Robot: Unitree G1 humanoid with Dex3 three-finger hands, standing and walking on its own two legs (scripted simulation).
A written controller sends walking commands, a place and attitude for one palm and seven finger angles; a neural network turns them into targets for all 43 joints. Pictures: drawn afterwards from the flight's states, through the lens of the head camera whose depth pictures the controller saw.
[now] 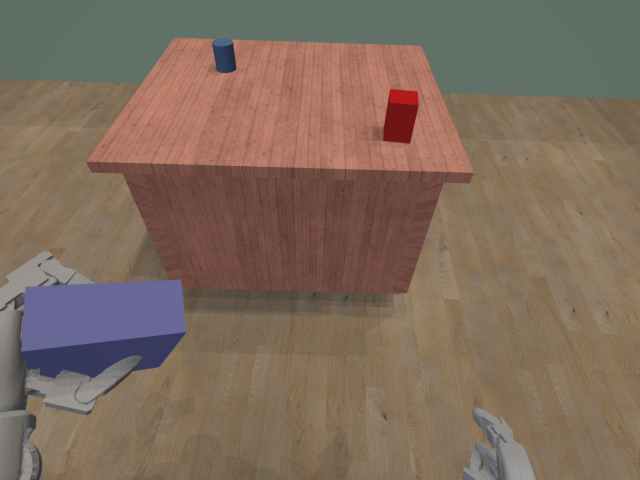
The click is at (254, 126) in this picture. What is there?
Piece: table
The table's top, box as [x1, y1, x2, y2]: [86, 38, 473, 182]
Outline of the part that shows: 86,161 92,172 436,182 469,182 473,173 421,46 232,40 234,46 236,69 229,73 221,73 218,72 215,68 211,42 215,39 174,38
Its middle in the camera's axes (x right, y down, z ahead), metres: -0.09 -0.45 +1.21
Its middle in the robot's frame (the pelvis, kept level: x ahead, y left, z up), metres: +1.19 +0.16 -0.11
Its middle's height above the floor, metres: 0.66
